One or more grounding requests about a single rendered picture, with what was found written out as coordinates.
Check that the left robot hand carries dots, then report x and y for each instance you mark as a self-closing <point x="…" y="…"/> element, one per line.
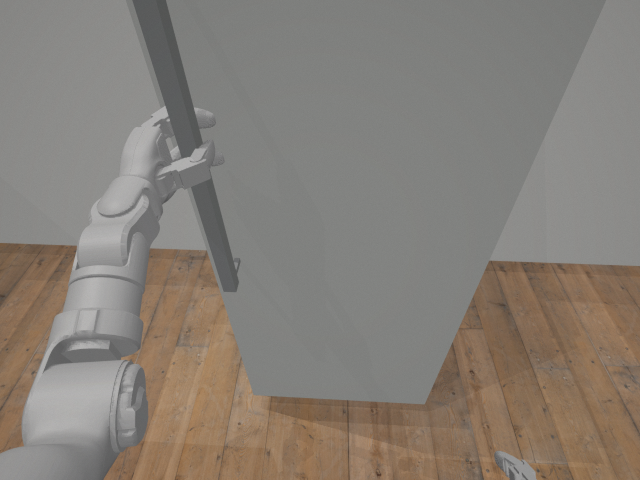
<point x="146" y="155"/>

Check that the left robot upper arm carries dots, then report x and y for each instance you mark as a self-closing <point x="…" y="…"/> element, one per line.
<point x="81" y="416"/>

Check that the left robot forearm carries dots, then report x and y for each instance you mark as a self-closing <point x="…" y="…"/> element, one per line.
<point x="100" y="319"/>

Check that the handle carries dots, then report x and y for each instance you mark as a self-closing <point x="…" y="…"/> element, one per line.
<point x="158" y="32"/>

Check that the fridge door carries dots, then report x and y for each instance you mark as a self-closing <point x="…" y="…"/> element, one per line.
<point x="374" y="150"/>

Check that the right robot hand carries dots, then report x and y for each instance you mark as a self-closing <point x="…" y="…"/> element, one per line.
<point x="514" y="468"/>

